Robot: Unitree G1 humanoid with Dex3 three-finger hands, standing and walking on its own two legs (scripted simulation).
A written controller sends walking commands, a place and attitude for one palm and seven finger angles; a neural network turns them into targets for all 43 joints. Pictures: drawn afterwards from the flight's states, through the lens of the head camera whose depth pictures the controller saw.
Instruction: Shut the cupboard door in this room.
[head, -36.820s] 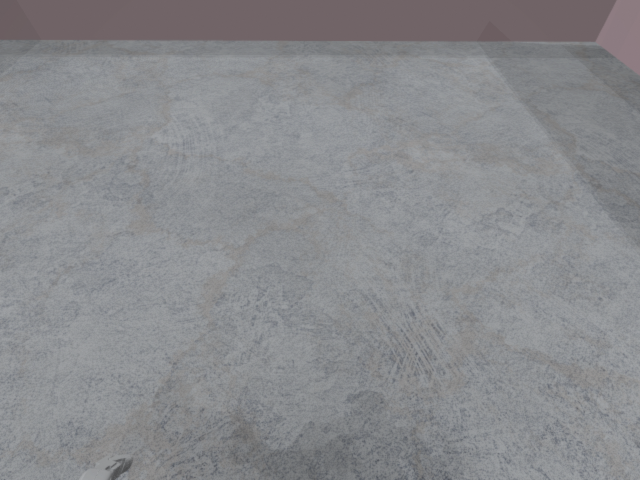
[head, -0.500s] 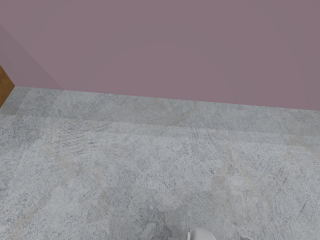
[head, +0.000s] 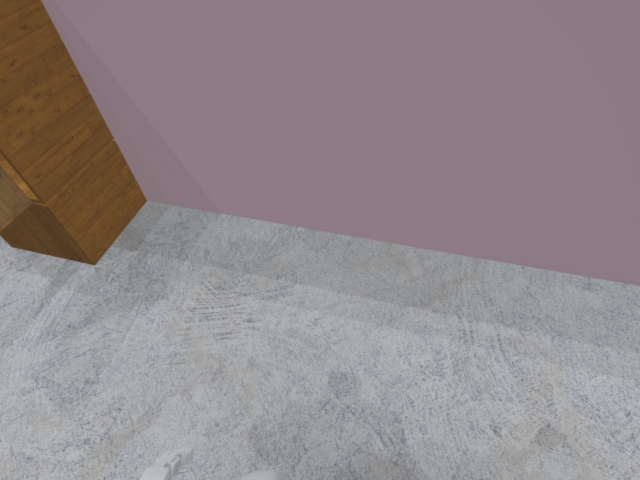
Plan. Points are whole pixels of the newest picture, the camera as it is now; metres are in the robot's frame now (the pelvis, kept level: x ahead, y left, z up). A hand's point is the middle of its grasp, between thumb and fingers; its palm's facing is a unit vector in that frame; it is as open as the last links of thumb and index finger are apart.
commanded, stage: walk to a spot facing it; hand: left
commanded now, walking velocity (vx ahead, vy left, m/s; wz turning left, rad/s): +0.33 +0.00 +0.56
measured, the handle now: out of the picture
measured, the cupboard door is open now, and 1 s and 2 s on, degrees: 89 89 89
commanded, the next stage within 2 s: turn to face it in 1.32 s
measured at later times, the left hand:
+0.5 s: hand out of the picture +0.10 +0.26 -0.18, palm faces +0.33 -0.92 -0.20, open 7.4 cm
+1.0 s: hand (182, 279) +0.52 +0.30 -0.16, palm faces +0.24 -0.95 -0.21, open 7.3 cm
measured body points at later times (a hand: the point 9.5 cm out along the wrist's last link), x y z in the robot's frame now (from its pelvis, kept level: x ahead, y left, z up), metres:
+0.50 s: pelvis +0.19 +0.09 -0.01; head +0.24 +0.12 +0.44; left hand +0.08 +0.31 -0.17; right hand +0.39 -0.09 -0.14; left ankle +0.20 +0.16 -0.74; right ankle +0.15 -0.09 -0.63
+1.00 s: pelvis +0.43 +0.09 -0.02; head +0.47 +0.08 +0.43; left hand +0.50 +0.35 -0.14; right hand +0.37 -0.14 -0.17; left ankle +0.23 +0.16 -0.67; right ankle +0.54 +0.03 -0.74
